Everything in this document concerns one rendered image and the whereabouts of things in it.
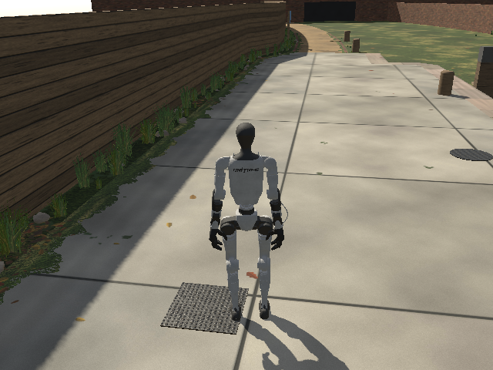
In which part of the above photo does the right robot upper arm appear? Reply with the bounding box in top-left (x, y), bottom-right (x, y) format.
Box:
top-left (262, 156), bottom-right (278, 200)

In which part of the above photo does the robot right forearm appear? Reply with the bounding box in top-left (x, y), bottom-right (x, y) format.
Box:
top-left (270, 188), bottom-right (283, 229)

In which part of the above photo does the left robot hand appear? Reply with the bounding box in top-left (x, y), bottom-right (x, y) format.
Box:
top-left (209, 228), bottom-right (227, 251)

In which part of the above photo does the robot right foot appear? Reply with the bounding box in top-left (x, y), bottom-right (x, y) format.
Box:
top-left (259, 300), bottom-right (270, 319)

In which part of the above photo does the right robot hand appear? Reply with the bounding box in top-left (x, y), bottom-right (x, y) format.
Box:
top-left (266, 228), bottom-right (284, 250)

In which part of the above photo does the robot left forearm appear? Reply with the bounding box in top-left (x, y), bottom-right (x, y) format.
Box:
top-left (210, 189), bottom-right (223, 229)

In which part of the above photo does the left robot upper arm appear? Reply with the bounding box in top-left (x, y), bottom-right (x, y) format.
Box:
top-left (214, 156), bottom-right (230, 200)

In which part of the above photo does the robot left shin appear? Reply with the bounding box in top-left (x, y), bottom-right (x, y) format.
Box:
top-left (226, 260), bottom-right (239, 311)

